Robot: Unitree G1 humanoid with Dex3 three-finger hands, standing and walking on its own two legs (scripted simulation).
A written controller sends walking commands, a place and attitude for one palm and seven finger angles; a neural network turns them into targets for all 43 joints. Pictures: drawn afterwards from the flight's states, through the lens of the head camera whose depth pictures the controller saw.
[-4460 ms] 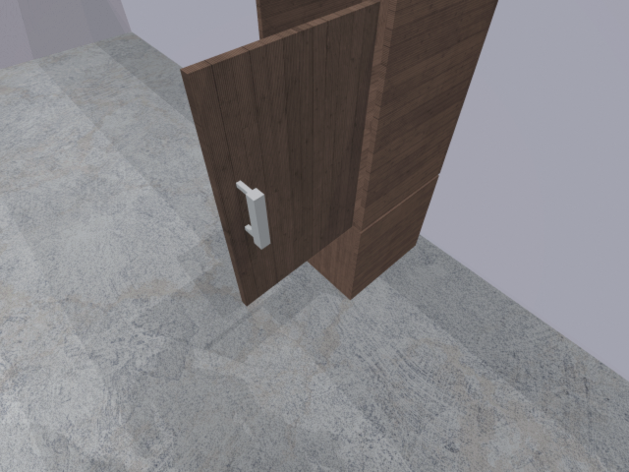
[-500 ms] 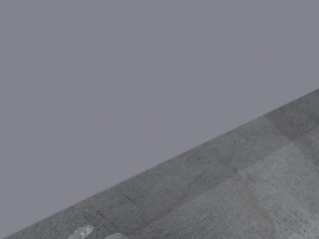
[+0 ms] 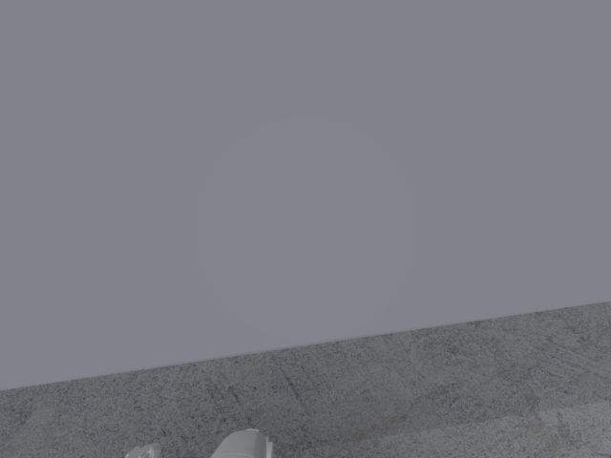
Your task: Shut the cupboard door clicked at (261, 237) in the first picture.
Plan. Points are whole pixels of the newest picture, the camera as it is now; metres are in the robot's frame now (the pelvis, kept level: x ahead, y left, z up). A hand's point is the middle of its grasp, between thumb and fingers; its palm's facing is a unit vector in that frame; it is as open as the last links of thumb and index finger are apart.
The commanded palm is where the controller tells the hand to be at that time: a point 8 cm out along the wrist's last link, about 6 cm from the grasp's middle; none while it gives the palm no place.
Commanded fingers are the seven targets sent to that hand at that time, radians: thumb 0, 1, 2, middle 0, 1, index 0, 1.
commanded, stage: turn to face it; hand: left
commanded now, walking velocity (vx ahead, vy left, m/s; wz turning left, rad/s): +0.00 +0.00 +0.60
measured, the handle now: out of the picture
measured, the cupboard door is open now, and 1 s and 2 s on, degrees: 91 91 91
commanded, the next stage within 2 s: none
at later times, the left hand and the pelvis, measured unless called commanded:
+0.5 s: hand out of the picture +0.05 +0.18 -0.16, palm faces +0.33 -0.89 -0.31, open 7.4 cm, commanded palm none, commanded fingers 0.00 0.90 0.90 -0.20 -0.30 -0.20 -0.30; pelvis +0.03 -0.06 -0.02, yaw +19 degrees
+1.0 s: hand out of the picture +0.02 +0.15 -0.16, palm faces +0.59 -0.75 -0.29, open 7.4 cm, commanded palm none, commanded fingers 0.00 0.90 0.90 -0.20 -0.30 -0.20 -0.30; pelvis +0.06 -0.10 -0.01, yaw +37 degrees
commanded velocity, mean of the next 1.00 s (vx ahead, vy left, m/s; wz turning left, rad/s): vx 0.00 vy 0.00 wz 0.60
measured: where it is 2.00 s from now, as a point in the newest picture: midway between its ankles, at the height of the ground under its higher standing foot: outside the picture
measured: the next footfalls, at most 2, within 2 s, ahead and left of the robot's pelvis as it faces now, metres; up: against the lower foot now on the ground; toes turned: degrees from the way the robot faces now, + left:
left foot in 0.18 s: +0.04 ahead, +0.13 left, +0.00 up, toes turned +12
right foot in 0.44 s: +0.11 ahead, -0.17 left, +0.00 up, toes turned +13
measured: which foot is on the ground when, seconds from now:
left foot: up 0.00-0.16, down 0.18-0.44, up 0.46-0.72, down 0.74-1.00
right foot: down 0.00-0.18, up 0.20-0.42, down 0.44-0.74, up 0.76-1.00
